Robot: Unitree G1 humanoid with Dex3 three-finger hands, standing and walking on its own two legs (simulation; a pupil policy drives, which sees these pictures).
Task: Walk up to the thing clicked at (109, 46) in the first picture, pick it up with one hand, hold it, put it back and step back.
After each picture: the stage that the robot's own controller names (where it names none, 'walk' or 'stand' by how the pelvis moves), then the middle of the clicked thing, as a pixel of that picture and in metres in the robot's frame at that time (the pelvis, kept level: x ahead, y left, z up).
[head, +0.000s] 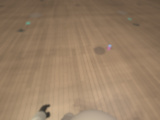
stand; (109, 47) +1.68 -0.45 -0.72
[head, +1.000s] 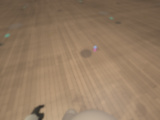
walk; (95, 48) +1.60 -0.01 -0.70
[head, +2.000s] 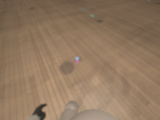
walk; (77, 60) +1.05 +0.30 -0.71
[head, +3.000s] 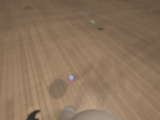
walk; (71, 79) +0.64 +0.25 -0.70
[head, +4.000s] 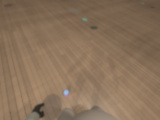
walk; (66, 93) +0.37 +0.23 -0.71
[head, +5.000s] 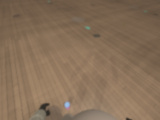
stand; (67, 105) +0.28 +0.22 -0.72
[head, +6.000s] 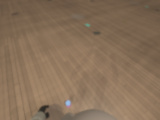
stand; (68, 103) +0.28 +0.21 -0.73
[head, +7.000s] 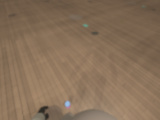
stand; (67, 104) +0.27 +0.22 -0.72
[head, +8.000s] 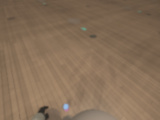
stand; (66, 107) +0.27 +0.23 -0.73
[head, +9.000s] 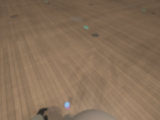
stand; (67, 105) +0.28 +0.22 -0.73
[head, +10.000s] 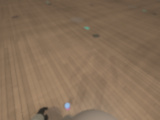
stand; (67, 106) +0.27 +0.22 -0.73
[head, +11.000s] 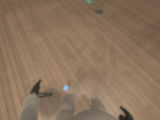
go down; (66, 88) +0.31 +0.22 -0.62
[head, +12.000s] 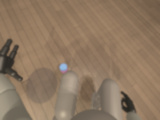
go down; (63, 68) +0.37 +0.24 -0.31
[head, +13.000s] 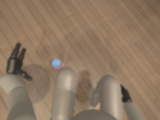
close in; (56, 64) +0.35 +0.26 -0.27
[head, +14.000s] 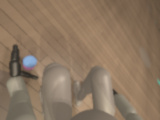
close; (29, 63) +0.34 +0.28 -0.21
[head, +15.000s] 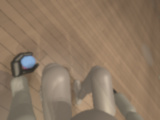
close; (28, 63) +0.34 +0.29 -0.21
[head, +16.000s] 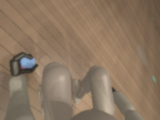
lift; (27, 63) +0.33 +0.29 -0.22
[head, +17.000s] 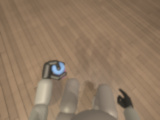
lift; (59, 71) +0.31 +0.21 -0.01
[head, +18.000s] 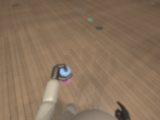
hold; (65, 75) +0.31 +0.17 +0.01
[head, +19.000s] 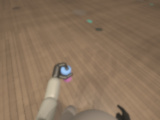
hold; (66, 74) +0.33 +0.17 +0.01
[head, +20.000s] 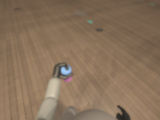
hold; (66, 74) +0.33 +0.17 +0.01
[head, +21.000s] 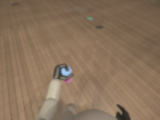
hold; (67, 74) +0.33 +0.17 -0.01
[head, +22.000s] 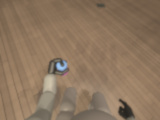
crouch; (62, 68) +0.36 +0.20 -0.05
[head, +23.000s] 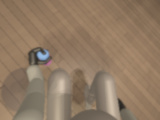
lower; (45, 58) +0.39 +0.27 -0.15
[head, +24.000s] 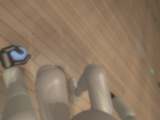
lower; (20, 56) +0.38 +0.30 -0.22
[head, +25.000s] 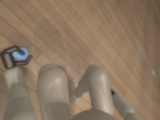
lower; (21, 57) +0.37 +0.30 -0.21
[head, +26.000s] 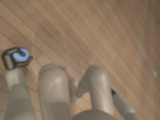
lower; (22, 58) +0.37 +0.31 -0.21
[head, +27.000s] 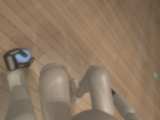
rest; (24, 59) +0.36 +0.30 -0.22
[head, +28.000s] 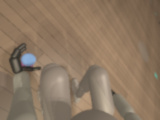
open; (28, 61) +0.35 +0.28 -0.22
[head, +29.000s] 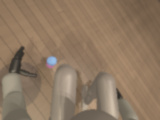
stand; (51, 62) +0.36 +0.26 -0.25
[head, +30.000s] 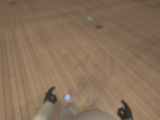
stand; (67, 98) +0.31 +0.19 -0.63
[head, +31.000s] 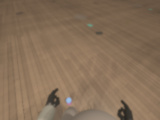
stand; (69, 101) +0.32 +0.20 -0.66
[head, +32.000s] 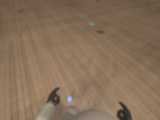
stand; (69, 100) +0.32 +0.19 -0.67
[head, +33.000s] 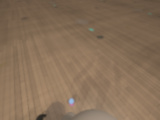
stand; (71, 102) +0.35 +0.19 -0.72
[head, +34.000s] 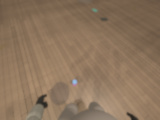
walk; (74, 83) +0.46 +0.15 -0.71
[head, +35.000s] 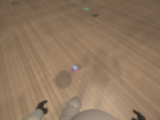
walk; (75, 69) +0.71 +0.26 -0.69
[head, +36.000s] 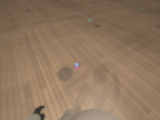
stand; (76, 66) +0.96 +0.23 -0.71
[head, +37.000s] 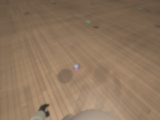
stand; (76, 67) +0.95 +0.24 -0.73
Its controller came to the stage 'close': yes
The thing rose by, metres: 0.72
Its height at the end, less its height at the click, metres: +0.00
